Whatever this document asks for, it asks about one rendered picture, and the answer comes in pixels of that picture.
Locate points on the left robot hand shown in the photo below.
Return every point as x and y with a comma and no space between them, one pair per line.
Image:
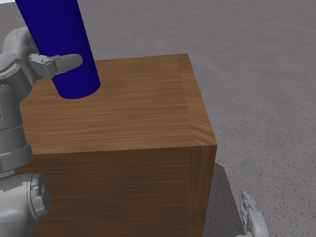
19,41

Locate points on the right robot hand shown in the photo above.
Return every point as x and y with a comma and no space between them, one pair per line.
252,219

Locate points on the left robot arm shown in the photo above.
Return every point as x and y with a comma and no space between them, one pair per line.
23,198

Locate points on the bottle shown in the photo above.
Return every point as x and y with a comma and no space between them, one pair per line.
57,28

